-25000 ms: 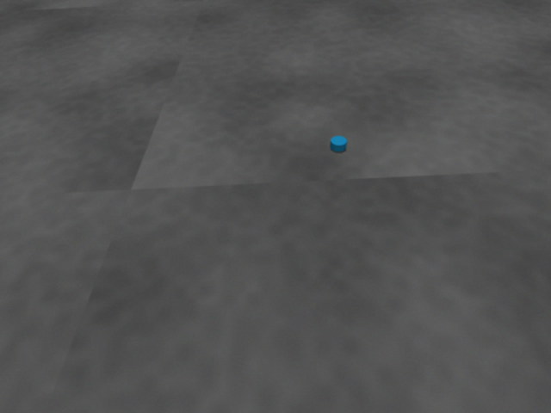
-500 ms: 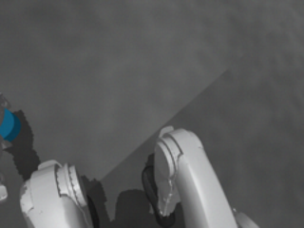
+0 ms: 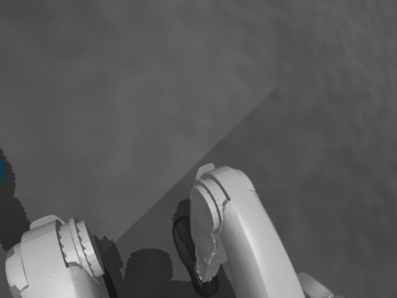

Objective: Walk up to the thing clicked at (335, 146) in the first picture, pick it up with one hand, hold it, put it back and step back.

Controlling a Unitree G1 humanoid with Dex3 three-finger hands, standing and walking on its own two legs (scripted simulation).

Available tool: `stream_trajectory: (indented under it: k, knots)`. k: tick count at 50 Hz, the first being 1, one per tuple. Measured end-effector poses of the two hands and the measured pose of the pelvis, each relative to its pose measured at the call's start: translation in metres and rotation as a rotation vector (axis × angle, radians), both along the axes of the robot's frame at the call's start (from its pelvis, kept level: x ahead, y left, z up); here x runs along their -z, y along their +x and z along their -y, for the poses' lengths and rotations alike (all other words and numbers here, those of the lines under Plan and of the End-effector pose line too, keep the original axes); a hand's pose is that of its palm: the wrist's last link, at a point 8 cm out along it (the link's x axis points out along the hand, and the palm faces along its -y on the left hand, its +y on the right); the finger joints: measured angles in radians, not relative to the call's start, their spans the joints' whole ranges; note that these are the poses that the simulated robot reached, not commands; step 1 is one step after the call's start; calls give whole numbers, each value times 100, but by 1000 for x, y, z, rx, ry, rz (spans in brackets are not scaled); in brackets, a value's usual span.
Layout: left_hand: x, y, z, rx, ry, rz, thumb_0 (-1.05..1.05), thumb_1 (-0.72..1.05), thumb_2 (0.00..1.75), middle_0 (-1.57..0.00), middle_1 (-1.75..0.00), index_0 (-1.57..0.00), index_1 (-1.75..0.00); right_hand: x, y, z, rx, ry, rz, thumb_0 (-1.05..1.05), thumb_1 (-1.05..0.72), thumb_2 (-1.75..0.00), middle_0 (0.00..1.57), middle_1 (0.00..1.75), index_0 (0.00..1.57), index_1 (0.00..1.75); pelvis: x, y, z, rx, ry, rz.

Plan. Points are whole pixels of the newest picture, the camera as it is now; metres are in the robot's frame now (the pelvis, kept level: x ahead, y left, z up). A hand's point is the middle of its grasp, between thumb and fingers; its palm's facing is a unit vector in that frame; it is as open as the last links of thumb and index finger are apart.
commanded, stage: rest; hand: left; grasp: from above
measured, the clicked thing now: out of the picture +0.43 +0.32 -0.25
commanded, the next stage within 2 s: open in 0.60 s
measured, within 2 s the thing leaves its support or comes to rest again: rests again in 1.96 s
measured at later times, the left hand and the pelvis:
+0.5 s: hand out of the picture +0.42 +0.31 -0.24, palm faces -0.41 -0.16 -0.90, open 11.4 cm; pelvis +0.00 +0.00 +0.00, yaw -1 degrees
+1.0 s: hand out of the picture +0.41 +0.31 -0.25, palm faces -0.43 -0.18 -0.89, open 12.5 cm; pelvis -0.01 +0.00 +0.01, yaw -2 degrees
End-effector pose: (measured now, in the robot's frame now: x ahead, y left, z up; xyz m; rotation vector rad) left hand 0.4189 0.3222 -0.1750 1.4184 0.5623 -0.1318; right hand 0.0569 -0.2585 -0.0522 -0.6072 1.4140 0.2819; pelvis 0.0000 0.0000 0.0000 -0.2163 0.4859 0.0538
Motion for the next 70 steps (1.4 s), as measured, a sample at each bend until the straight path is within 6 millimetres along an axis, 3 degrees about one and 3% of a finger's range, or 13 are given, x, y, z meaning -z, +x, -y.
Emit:
stream_trajectory:
  k: [21, 39, 46, 57, 70]
  knots:
    - [10, 2, 9, 44, -13, -7, 0, -21, 71, -44, -84, -51, -82, -7, -11, -5, -40, 21, -36, 0, -91, -90, 20, 30, 20, 30, -3, -3, 1, 12, -14, 27]
    - [13, 4, 9, 10, 3, 1, 0, -21, 70, -45, -81, -52, -80, -14, -3, -2, -85, 34, -8, 0, -91, -90, 20, 30, 20, 30, -4, -6, 0, 17, -21, 38]
    - [16, 2, 6, -8, -7, -15, 0, -21, 74, -35, -86, -40, -84, -16, -2, -4, -81, 28, -6, 0, -91, -90, 20, 30, 20, 30, -6, -7, 0, 20, -26, 37]
    - [16, 1, 2, 26, 0, -10, 0, -40, 91, -17, -100, -18, -96, -18, -5, -9, -88, 26, -32, 0, -90, -90, 21, 30, 20, 30, -7, -5, -1, 17, -33, 37]
    - [19, 4, 5, 13, -6, -4, 0, -47, 98, -9, -105, -10, -103, -19, -2, -9, -97, 34, -14, 0, -90, -89, 20, 30, 20, 30, -7, -7, -1, 20, -36, 42]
